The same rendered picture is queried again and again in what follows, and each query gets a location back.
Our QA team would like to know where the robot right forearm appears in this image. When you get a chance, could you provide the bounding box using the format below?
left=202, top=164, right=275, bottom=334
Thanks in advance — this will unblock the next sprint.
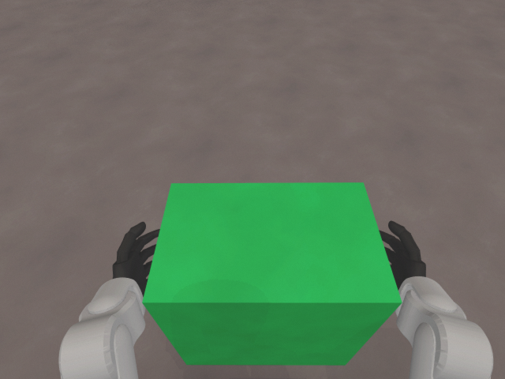
left=395, top=276, right=493, bottom=379

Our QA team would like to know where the carton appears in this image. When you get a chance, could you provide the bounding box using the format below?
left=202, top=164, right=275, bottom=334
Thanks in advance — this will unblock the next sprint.
left=142, top=182, right=402, bottom=366

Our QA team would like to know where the robot left forearm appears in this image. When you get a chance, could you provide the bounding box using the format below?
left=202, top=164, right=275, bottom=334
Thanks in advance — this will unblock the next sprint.
left=58, top=277, right=145, bottom=379

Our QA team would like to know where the robot right hand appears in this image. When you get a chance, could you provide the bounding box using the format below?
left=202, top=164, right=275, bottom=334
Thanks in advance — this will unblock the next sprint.
left=379, top=221, right=426, bottom=290

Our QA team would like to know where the robot left hand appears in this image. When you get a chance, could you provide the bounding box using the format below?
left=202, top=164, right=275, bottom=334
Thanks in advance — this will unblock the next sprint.
left=113, top=222, right=160, bottom=297

